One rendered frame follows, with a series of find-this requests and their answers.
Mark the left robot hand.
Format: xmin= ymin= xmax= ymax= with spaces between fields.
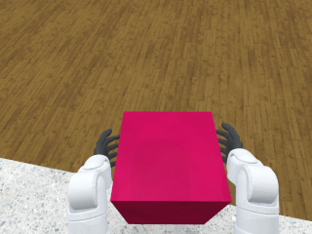
xmin=94 ymin=129 xmax=120 ymax=168

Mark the right robot hand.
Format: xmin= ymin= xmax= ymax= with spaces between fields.
xmin=215 ymin=122 xmax=243 ymax=165

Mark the carton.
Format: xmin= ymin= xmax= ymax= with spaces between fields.
xmin=110 ymin=111 xmax=232 ymax=225

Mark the robot left forearm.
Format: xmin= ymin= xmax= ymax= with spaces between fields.
xmin=66 ymin=154 xmax=112 ymax=234

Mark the robot right forearm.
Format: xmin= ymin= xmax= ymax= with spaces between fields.
xmin=226 ymin=148 xmax=281 ymax=234

